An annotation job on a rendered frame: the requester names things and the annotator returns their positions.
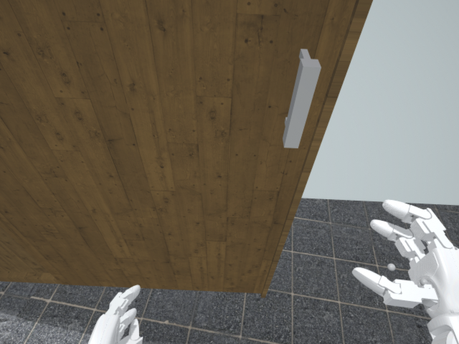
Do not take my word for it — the robot left hand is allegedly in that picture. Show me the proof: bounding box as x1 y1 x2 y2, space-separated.
88 285 143 344

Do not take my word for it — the robot right hand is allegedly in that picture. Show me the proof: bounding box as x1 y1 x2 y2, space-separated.
352 200 459 319

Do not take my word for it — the handle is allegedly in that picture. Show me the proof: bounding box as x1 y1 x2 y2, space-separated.
283 49 321 148

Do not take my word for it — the robot right forearm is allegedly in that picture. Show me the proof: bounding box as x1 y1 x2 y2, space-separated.
427 313 459 344

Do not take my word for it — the wardrobe door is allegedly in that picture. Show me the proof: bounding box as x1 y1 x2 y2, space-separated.
0 0 356 293
0 227 49 273

